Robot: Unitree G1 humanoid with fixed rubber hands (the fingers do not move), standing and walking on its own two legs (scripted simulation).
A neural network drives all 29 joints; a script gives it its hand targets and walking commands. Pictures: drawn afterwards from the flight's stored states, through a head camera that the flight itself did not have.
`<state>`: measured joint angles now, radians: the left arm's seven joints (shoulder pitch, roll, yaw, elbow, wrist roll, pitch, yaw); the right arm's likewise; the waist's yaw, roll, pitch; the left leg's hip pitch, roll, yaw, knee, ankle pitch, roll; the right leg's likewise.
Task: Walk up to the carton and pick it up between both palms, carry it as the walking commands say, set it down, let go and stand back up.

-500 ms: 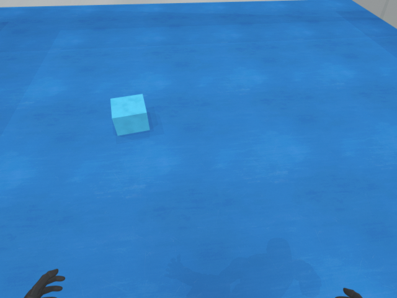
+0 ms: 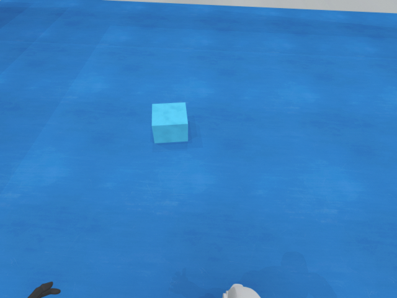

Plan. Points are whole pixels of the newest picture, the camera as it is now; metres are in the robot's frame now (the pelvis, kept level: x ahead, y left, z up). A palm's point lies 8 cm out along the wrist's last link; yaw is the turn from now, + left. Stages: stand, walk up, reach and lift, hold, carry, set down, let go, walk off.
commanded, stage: walk up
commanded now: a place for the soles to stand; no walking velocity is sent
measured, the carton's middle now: (170, 122) +1.29 +0.16 -0.68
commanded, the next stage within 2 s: none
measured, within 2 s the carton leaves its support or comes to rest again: neither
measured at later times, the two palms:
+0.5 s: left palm (12, 277) +0.19 +0.38 -0.09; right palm (292, 168) +0.44 -0.26 -0.05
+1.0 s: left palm (57, 155) +0.48 +0.38 -0.05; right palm (288, 152) +0.53 -0.28 -0.09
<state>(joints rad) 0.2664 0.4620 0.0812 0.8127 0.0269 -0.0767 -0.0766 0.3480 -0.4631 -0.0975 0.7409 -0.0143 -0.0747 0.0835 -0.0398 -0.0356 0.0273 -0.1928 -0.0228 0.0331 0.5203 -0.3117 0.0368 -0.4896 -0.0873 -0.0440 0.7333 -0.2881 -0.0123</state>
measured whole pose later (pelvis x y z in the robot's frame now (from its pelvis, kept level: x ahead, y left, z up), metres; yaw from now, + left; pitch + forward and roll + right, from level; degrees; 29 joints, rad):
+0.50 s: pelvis +0.22 +0.03 -0.01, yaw +9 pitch +0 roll -1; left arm 0.43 0.52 0.08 0.70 -0.01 -0.08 -0.04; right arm 0.17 -0.49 -0.10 0.69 -0.03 -0.08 0.09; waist 0.06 -0.01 0.05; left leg -0.43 0.02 0.06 0.58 -0.16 0.06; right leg -0.18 -0.13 -0.16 0.74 -0.46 -0.01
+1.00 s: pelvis +0.41 +0.04 -0.01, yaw +9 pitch -1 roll +0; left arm 0.27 0.47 0.08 0.68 0.00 -0.10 -0.05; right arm 0.35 -0.49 -0.06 0.74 0.00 -0.08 0.04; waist -0.02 0.04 0.05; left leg -0.44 0.05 0.02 1.03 -0.41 0.02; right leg -0.35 -0.04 -0.08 0.60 -0.23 -0.03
